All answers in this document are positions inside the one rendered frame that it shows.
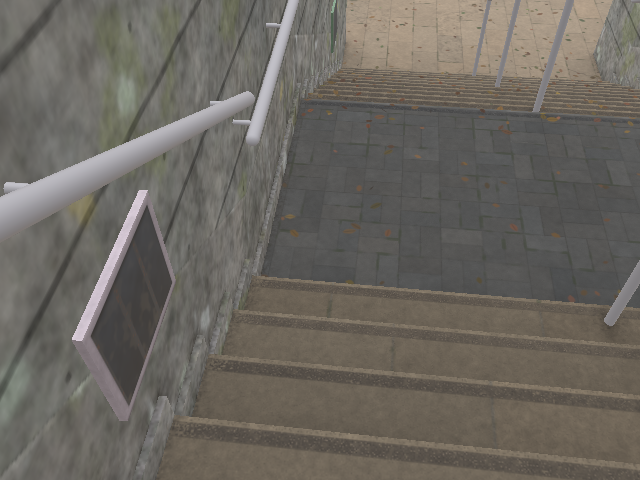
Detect stairs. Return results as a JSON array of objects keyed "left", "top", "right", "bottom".
[
  {"left": 156, "top": 275, "right": 640, "bottom": 480},
  {"left": 307, "top": 67, "right": 640, "bottom": 118}
]

